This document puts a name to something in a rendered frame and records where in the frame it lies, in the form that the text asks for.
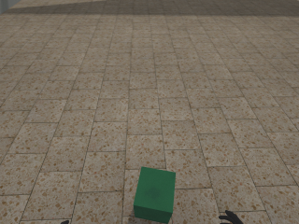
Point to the right robot hand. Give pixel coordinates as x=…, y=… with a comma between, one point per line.
x=230, y=217

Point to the carton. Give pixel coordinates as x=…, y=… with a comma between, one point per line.
x=154, y=196

